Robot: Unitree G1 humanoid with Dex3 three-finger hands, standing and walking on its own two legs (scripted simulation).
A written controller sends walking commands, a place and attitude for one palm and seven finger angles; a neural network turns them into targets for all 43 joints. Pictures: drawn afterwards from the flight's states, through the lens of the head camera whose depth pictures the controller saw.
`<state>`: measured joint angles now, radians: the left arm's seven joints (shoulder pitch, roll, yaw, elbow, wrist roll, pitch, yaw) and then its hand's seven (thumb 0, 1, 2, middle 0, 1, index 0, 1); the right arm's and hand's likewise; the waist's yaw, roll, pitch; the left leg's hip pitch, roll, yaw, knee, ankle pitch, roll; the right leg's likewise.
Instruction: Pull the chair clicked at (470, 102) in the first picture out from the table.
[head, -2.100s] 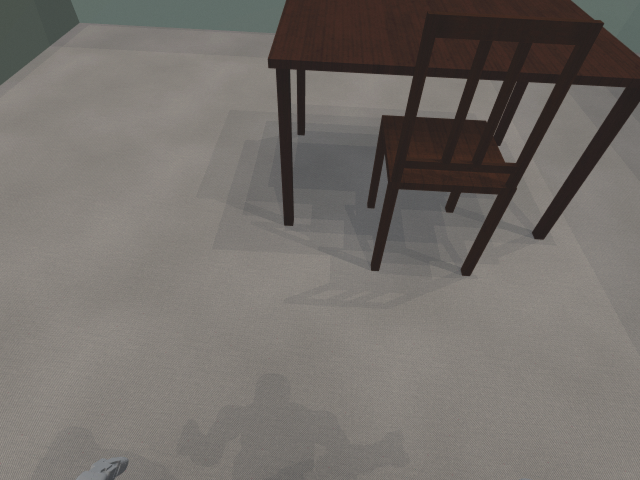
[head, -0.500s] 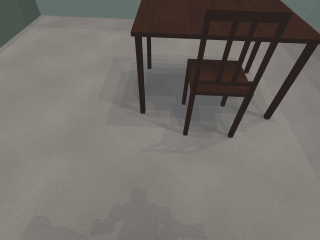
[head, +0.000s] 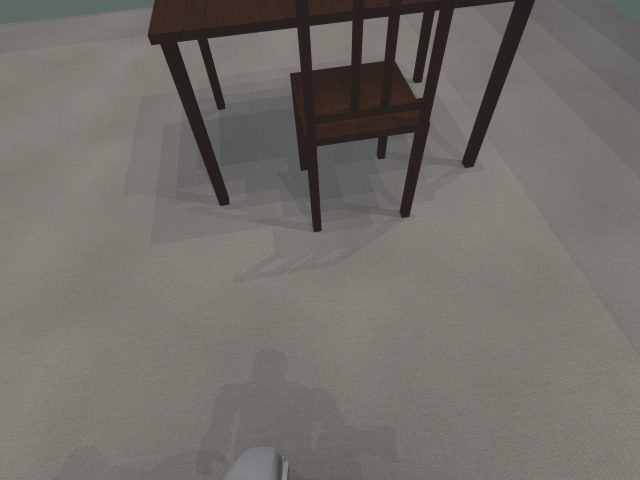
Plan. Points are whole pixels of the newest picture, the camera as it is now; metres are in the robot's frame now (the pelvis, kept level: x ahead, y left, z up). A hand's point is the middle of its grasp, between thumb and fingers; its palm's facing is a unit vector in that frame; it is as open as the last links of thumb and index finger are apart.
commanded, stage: walk to a spot facing it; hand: left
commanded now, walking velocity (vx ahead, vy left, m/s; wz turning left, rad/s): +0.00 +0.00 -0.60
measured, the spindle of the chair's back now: (356, 51) +1.10 +0.01 -0.05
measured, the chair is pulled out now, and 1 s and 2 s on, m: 0.00 0.00 0.00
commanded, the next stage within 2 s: turn to face it in 1.98 s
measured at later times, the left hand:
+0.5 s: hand out of the picture +0.11 +0.27 -0.17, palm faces -0.21 -0.95 -0.22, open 7.4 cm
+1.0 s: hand (335, 381) +0.28 +0.01 -0.16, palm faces -0.63 -0.76 -0.19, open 7.4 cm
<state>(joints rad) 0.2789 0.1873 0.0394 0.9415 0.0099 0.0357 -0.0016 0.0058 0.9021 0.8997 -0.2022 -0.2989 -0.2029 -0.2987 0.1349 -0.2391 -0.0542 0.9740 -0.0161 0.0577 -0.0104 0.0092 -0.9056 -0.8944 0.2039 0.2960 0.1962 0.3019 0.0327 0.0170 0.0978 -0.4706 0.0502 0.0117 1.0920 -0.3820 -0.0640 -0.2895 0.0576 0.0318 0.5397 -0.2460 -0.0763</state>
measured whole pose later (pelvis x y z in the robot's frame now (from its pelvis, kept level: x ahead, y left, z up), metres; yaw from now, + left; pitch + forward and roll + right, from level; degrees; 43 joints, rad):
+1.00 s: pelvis +0.05 -0.04 -0.02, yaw -36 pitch +0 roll +0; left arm 0.07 0.21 0.06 0.89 0.01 -0.02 -0.05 0.01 0.91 0.90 -0.20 -0.30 -0.20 -0.30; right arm 0.47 -0.21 -0.04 1.08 -0.02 0.00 0.00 0.01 -0.91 -0.89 0.20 0.30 0.19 0.30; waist -0.08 0.01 0.10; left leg -0.19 0.19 0.18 0.99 -0.53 -0.06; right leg -0.39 -0.02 -0.14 0.68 -0.27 -0.06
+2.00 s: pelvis +0.38 -0.28 +0.00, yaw -56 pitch +0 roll +0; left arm 0.16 0.18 0.09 1.02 0.03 0.03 -0.04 0.01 0.91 0.90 -0.19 -0.30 -0.19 -0.30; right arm 0.49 -0.10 -0.03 1.11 -0.03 -0.07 -0.02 0.01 -0.91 -0.89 0.20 0.30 0.19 0.30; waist -0.06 -0.01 0.06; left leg 0.08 0.06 0.37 0.32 -0.39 0.00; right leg -0.58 -0.10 -0.12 0.79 -0.15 0.00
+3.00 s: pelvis +0.46 -0.45 +0.00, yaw -35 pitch +2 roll -1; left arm 0.14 0.23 0.08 0.90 0.00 0.05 0.02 0.01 0.91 0.90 -0.20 -0.30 -0.20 -0.30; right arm 0.21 -0.21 -0.08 0.93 -0.03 0.05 0.01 0.01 -0.90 -0.89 0.21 0.30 0.20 0.30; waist -0.04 0.03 0.06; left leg -0.38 -0.04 -0.09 0.48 -0.13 0.02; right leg -0.34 -0.04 -0.01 0.74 -0.42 0.08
